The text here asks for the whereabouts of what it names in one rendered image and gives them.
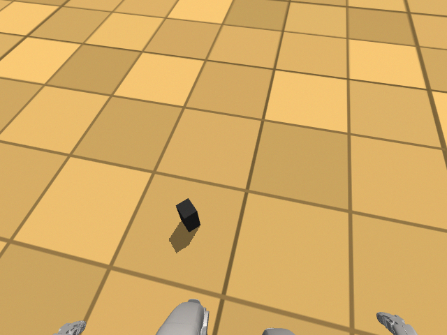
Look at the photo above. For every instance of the right robot hand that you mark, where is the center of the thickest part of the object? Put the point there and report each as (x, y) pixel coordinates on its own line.
(395, 324)

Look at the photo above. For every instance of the left robot hand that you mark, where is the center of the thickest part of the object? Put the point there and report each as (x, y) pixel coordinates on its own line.
(74, 328)

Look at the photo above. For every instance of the carton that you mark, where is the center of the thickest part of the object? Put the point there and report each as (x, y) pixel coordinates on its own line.
(188, 215)

